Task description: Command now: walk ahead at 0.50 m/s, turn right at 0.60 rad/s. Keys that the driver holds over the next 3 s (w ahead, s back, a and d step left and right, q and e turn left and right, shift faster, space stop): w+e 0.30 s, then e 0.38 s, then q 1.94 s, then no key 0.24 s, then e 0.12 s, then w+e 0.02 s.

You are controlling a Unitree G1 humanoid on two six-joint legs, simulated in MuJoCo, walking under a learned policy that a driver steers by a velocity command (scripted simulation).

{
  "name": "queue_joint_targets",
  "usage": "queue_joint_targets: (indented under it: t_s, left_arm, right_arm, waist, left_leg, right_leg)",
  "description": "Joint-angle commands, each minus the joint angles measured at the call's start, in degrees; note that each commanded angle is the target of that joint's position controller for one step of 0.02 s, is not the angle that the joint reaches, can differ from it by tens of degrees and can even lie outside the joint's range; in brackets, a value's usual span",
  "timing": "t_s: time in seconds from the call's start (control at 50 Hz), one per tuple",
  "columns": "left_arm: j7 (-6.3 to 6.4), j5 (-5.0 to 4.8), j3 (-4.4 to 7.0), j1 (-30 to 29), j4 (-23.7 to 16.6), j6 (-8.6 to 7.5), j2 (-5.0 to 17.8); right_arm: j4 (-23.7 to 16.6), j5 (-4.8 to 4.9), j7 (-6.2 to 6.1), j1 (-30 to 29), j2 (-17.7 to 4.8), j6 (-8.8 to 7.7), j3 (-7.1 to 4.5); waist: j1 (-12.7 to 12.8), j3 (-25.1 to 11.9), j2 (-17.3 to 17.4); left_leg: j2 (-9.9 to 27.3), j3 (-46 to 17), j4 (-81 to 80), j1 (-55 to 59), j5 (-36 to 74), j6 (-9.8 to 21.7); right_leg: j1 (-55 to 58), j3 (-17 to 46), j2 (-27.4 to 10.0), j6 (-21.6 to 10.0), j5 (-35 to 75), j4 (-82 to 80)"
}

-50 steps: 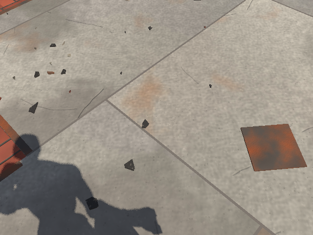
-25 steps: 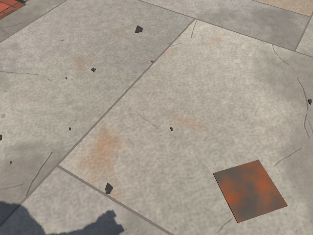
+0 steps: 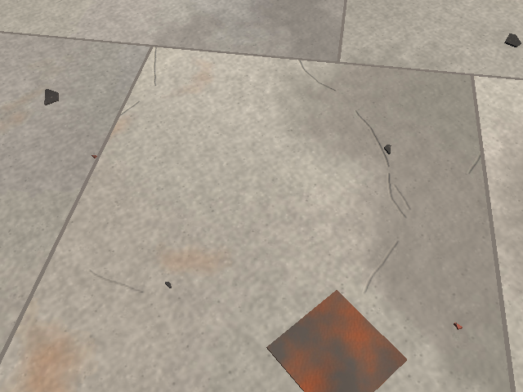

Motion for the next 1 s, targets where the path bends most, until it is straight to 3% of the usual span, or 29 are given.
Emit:
queue_joint_targets:
  t_s: [0.02,0.08,0.14,0.2,0.24,0.3,0.34,0.36,0.38,0.4,0.42,0.44,0.46,0.48,0.52,0.56,0.64,0.68,0.74,0.78,0.8,0.82,0.84,0.86,0.88,0.92,0.96,1.0]
  left_arm:
    - [0.71,0.99,1.96,3.4,-3.3,-1.29,6.9]
    - [1.56,0.82,2.04,3.1,-2.3,-1.65,7.5]
    - [2.6,0.56,2.4,5.6,-0.6,-1.43,8.9]
    - [3.05,0.15,2.54,8.4,1.0,-0.98,9.3]
    - [3.1,-0.19,2.64,10.4,2.2,-0.8,9.5]
    - [3.38,-0.38,2.53,11.2,3.1,-0.3,8.7]
    - [3.59,-0.16,2.58,9.7,2.9,0.5,8.3]
    - [3.57,-0.02,2.0,9.0,2.3,0.66,6.4]
    - [3.69,1.09,0.91,9.3,0.6,0.69,3.4]
    - [3.61,-0.24,0.06,20.1,0.5,0.59,1.0]
    - [3.76,-0.42,1.24,20.6,2.0,0.85,7.6]
    - [3.88,-0.48,2.21,13.8,1.2,1.57,10.4]
    - [4.23,-0.13,2.45,10.2,0.5,2.35,10.4]
    - [4.41,0.29,2.73,8.4,-0.3,3.01,10.0]
    - [4.4,-0.21,2.19,9.7,-0.4,4.26,6.4]
    - [4.42,0.08,1.59,8.3,-1.4,4.62,4.2]
    - [3.3,0.4,1.34,5.0,-2.8,4.75,4.0]
    - [2.55,0.38,1.39,2.8,-3.5,4.95,4.2]
    - [2.05,1.02,1.06,-0.9,-5.0,5.02,3.7]
    - [1.95,1.34,0.97,0.8,-4.0,4.7,3.1]
    - [2.14,1.66,1.06,2.8,-2.8,4.35,3.4]
    - [2.79,2.11,1.44,4.2,-2.4,4.2,5.9]
    - [3.78,3.34,1.42,3.3,-3.8,4.43,9.6]
    - [3.62,3.85,0.37,0.6,-3.2,4.05,5.5]
    - [3.05,3.78,0.16,-2.5,-3.1,3.43,4.7]
    - [3.06,3.43,0.78,-5.2,-2.4,2.68,6.5]
    - [3.59,2.81,1.42,-5.3,-1.2,2.43,8.0]
    - [4.1,2.19,1.58,-5.1,-0.1,2.53,7.4]
  right_arm:
    - [-6.1,-1.28,-0.07,-2.5,-8.1,-2.13,-1.83]
    - [-5.8,-2.02,-0.06,-2.2,-6.1,-0.51,-1.51]
    - [-7.8,-2.11,-0.09,-8.8,-3.8,-0.13,-0.65]
    - [-9.2,-1.56,0.55,-15.3,-2.7,-0.59,-0.08]
    - [-10.1,-0.91,1.01,-17.7,-3.5,-1.0,-0.32]
    - [-10.3,-0.66,1.5,-17.3,-5.5,-1.56,-1.22]
    - [-9.3,-1.38,1.14,-12.6,-6.8,-1.99,-2.15]
    - [-8.7,-2.25,0.71,-8.1,-8.0,-2.32,-2.81]
    - [-8.5,-3.35,0.3,-0.7,-11.5,-2.43,-3.58]
    - [-7.1,-3.61,0.58,2.1,-13.6,-1.23,-4.08]
    - [-8.3,-1.85,0.83,1.2,-8.9,-0.41,-3.19]
    - [-9.2,-1.61,0.39,-1.2,-5.4,0.27,-2.22]
    - [-9.3,-1.95,0.16,-4.3,-4.3,1.0,-1.67]
    - [-8.9,-1.94,0.01,-6.4,-3.7,1.48,-1.44]
    - [-7.8,-2.51,-0.18,-8.1,-4.3,1.55,-1.59]
    - [-6.8,-2.45,-0.45,-8.4,-5.7,1.55,-2.21]
    - [-5.9,-1.44,-1.19,-10.0,-7.5,2.85,-2.95]
    - [-5.5,-1.08,-1.11,-10.7,-8.2,3.48,-3.12]
    - [-3.2,-0.1,-0.26,-8.0,-9.3,4.02,-3.15]
    - [-2.2,0.89,0.34,-8.9,-8.6,4.13,-2.52]
    - [-1.3,1.17,0.74,-8.7,-6.1,3.86,-1.42]
    - [-0.3,-0.33,1.45,-5.9,-2.1,3.19,0.26]
    - [-0.6,-3.37,2.45,-1.7,0.5,2.71,1.58]
    - [-0.1,-1.96,2.11,-2.3,-1.4,3.4,1.14]
    - [-0.3,-0.83,1.66,-4.6,-4.5,4.04,0.47]
    - [0.3,-0.61,0.44,-5.4,-6.5,5.28,-0.5]
    - [0.7,-0.38,-0.15,-2.8,-8.2,6.54,-1.55]
    - [0.5,0.37,-0.63,-2.0,-6.9,7.32,-1.99]
  waist:
    - [1.3,-7.9,-2.6]
    - [-0.1,-6.3,-2.5]
    - [2.0,-4.1,-3.0]
    - [4.8,-3.4,-4.1]
    - [5.6,-3.2,-4.5]
    - [4.7,-3.5,-6.0]
    - [2.0,-4.5,-7.6]
    - [-0.5,-8.3,-6.8]
    - [-2.9,-17.5,-0.1]
    - [1.3,-26.4,18.5]
    - [0.6,-25.1,12.9]
    - [-1.2,-17.7,7.9]
    - [-0.5,-13.3,4.0]
    - [0.5,-9.6,3.9]
    - [2.5,-7.0,7.3]
    - [2.3,-7.5,8.1]
    - [1.7,-10.5,6.1]
    - [1.2,-9.5,6.3]
    - [0.0,-8.3,5.7]
    - [1.8,-8.5,5.2]
    - [3.1,-9.0,4.2]
    - [2.6,-11.6,-0.3]
    - [-0.9,-15.3,-11.6]
    - [0.5,-16.3,-11.9]
    - [0.5,-13.1,-9.5]
    - [0.8,-10.4,-10.4]
    - [0.6,-9.3,-10.2]
    - [0.9,-8.6,-8.7]
  left_leg:
    - [4.2,-5.1,-1.8,-19.5,6.7,-0.2]
    - [3.6,-3.3,-7.9,-16.3,9.9,-3.0]
    - [1.8,-2.7,-20.1,-16.1,20.5,-4.5]
    - [-1.2,-2.5,-31.7,-11.2,29.4,-4.4]
    - [-2.1,-3.4,-35.2,-9.7,30.6,-3.8]
    - [-2.4,-5.3,-38.6,-8.5,25.5,-1.9]
    - [-3.4,-3.7,-41.5,-2.7,22.4,0.3]
    - [-1.6,-3.9,-43.1,5.8,27.0,2.2]
    - [8.7,-12.3,-39.4,21.4,40.1,5.9]
    - [23.2,-35.4,-41.2,39.2,43.0,17.0]
    - [23.4,-39.0,-43.3,36.4,34.2,16.3]
    - [20.5,-29.1,-44.0,29.8,33.9,14.0]
    - [17.7,-21.7,-44.9,22.6,36.7,12.6]
    - [15.3,-16.7,-45.8,16.5,39.5,12.2]
    - [12.1,-9.2,-49.4,8.2,40.3,11.8]
    - [13.0,-6.2,-51.1,8.6,44.6,13.5]
    - [14.4,-1.0,-52.5,10.5,41.3,13.9]
    - [14.0,1.8,-53.0,9.3,35.9,13.0]
    - [14.4,0.4,-51.0,10.5,34.1,13.0]
    - [13.2,-0.1,-47.3,10.6,31.5,11.2]
    - [11.1,0.7,-44.3,7.2,28.8,8.5]
    - [7.4,3.1,-40.5,2.7,21.8,3.6]
    - [2.9,5.4,-32.8,-4.6,-2.9,-1.4]
    - [2.6,1.5,-30.0,-3.1,-9.4,-3.4]
    - [2.5,0.9,-29.2,-2.1,-7.1,-3.9]
    - [1.3,1.3,-26.0,-3.4,-3.2,-4.4]
    - [0.9,0.8,-16.0,-4.2,-5.8,-5.3]
    - [0.9,0.6,-9.9,-7.0,-7.2,-5.0]
  right_leg:
    - [20.5,24.4,-15.2,-11.5,7.6,-17.5]
    - [12.7,19.8,-13.2,-11.9,14.8,-19.5]
    - [9.2,16.0,-10.2,-9.9,13.7,-19.4]
    - [7.4,15.5,-8.5,-7.4,7.7,-18.4]
    - [8.9,18.2,-9.7,-6.9,5.0,-16.9]
    - [14.3,23.4,-11.8,-5.8,3.7,-11.6]
    - [15.7,24.6,-10.2,-3.6,11.8,-5.1]
    - [14.4,22.3,-6.7,-1.1,15.8,2.6]
    - [7.1,17.9,-2.7,1.8,5.1,18.6]
    - [-11.2,12.1,4.7,5.8,-30.1,36.0]
    - [-15.4,13.4,-0.5,7.3,-27.6,43.5]
    - [-17.3,11.4,-2.2,8.4,-23.5,45.4]
    - [-16.3,9.0,-4.0,9.2,-20.4,44.2]
    - [-15.2,8.1,-5.6,9.7,-18.7,41.9]
    - [-9.6,5.3,-6.8,9.8,-16.4,36.5]
    - [-9.4,4.0,-7.3,10.2,-14.2,31.3]
    - [-5.7,2.8,-8.6,9.6,-4.8,21.2]
    - [-2.6,1.4,-8.4,8.7,-2.3,16.1]
    - [0.8,1.1,-6.6,7.2,-5.3,8.5]
    - [6.8,0.4,-5.3,5.5,-1.4,-2.3]
    - [14.8,0.6,-5.1,4.0,6.0,-10.5]
    - [24.7,6.6,-10.7,2.6,21.0,-13.1]
    - [32.2,17.7,-23.3,-2.7,41.4,-7.9]
    - [24.3,17.9,-24.5,-9.1,30.2,-9.2]
    - [20.4,14.7,-20.9,-8.2,23.6,-10.3]
    - [18.1,11.1,-19.0,-6.0,22.0,-10.9]
    - [15.1,10.2,-21.1,-7.8,27.3,-11.1]
    - [14.9,8.7,-22.3,-8.8,26.2,-11.5]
